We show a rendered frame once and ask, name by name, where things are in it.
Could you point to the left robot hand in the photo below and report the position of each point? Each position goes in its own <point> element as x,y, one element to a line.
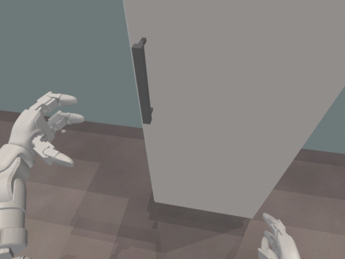
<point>31,124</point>

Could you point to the robot left forearm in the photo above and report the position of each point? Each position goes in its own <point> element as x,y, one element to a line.
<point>15,164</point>

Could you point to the fridge door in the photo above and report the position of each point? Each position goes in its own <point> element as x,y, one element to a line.
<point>237,88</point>

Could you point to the right robot hand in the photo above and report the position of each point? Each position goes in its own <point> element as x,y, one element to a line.
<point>282,244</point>

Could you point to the handle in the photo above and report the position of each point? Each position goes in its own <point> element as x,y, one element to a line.
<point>142,80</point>

